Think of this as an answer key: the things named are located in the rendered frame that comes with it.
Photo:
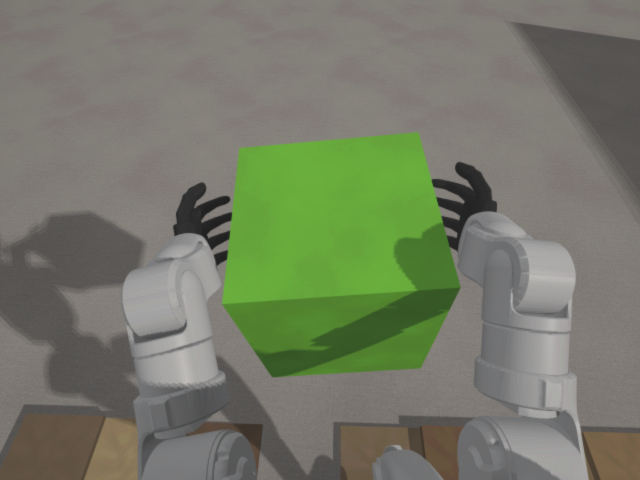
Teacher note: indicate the robot left forearm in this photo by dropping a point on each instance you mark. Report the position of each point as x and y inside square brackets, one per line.
[169, 330]

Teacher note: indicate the right robot hand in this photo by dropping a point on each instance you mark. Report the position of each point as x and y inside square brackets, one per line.
[479, 200]

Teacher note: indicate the robot right forearm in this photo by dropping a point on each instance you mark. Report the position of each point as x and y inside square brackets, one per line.
[527, 309]

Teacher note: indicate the robot left upper arm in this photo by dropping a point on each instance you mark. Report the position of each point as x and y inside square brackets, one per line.
[218, 455]

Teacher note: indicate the carton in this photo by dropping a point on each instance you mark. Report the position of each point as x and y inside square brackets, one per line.
[338, 260]

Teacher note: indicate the robot right upper arm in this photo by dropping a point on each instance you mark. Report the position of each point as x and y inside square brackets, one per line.
[517, 448]

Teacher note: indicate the right robot thigh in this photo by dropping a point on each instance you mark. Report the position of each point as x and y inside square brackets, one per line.
[403, 465]

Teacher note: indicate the left robot hand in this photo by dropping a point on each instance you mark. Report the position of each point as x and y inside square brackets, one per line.
[189, 218]

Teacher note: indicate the right robot shin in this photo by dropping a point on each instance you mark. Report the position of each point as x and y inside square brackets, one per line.
[392, 448]

